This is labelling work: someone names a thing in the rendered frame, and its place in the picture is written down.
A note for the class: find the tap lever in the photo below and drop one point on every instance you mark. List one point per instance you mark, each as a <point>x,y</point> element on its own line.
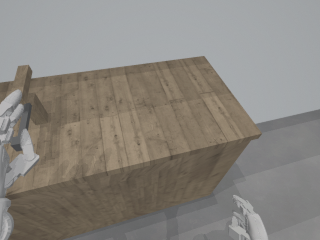
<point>24,124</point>

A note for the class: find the right robot hand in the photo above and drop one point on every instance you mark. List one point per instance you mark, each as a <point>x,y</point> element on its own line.
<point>249,228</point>

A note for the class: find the robot left forearm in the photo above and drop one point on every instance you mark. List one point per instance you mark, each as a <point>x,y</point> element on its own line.
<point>6,220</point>

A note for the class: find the counter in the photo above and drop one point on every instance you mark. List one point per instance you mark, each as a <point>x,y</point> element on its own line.
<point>119,143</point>

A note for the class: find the left robot hand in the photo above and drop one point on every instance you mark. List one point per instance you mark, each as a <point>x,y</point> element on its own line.
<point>10,113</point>

